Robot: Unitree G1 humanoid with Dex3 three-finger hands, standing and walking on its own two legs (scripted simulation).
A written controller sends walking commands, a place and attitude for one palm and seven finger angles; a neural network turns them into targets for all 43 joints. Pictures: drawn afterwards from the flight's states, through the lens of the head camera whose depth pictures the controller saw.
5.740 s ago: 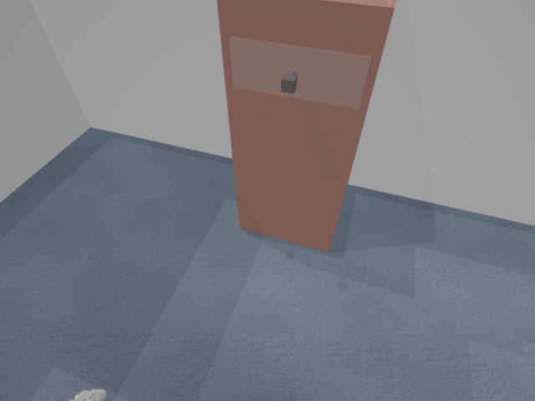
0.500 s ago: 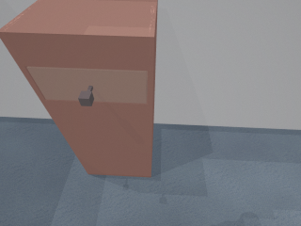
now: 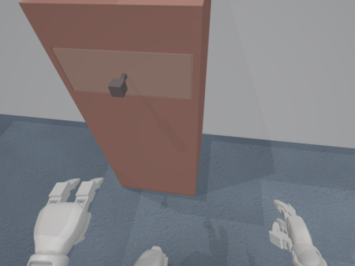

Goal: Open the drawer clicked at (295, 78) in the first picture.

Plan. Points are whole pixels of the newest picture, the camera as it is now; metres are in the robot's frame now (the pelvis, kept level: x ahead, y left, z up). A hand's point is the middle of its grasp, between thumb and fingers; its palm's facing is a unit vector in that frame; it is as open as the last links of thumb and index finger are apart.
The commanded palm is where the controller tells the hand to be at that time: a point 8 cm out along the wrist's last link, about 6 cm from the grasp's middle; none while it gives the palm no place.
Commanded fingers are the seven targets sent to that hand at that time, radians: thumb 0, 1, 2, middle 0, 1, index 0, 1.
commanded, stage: raise the hand with hooked fingers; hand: left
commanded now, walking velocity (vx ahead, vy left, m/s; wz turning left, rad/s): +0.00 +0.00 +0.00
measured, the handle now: (120, 83) +0.54 +0.25 +0.10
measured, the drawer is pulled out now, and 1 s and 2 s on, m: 0.00 0.00 0.00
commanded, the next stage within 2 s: move the hooked fingers above the handle in 1.40 s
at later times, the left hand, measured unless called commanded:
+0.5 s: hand (68, 168) +0.25 +0.26 +0.11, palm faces +0.12 -0.10 -0.99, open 12.0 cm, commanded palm +0.23 +0.26 +0.18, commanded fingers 0.00 -0.29 0.39 -0.28 -1.07 -0.28 -1.07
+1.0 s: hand (55, 117) +0.31 +0.27 +0.20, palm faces +0.11 -0.06 -0.99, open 13.8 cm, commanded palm +0.28 +0.27 +0.27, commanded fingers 0.00 -0.50 0.30 -0.30 -1.20 -0.30 -1.20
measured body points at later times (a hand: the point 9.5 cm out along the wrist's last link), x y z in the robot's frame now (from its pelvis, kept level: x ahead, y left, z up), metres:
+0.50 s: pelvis +0.00 +0.03 +0.04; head +0.01 -0.01 +0.49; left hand +0.24 +0.26 +0.17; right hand +0.18 -0.21 -0.07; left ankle +0.07 +0.15 -0.68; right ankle -0.04 -0.11 -0.68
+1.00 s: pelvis +0.00 +0.03 +0.06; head +0.00 -0.01 +0.51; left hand +0.30 +0.27 +0.26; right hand +0.21 -0.18 -0.04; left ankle +0.07 +0.15 -0.68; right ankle -0.04 -0.11 -0.68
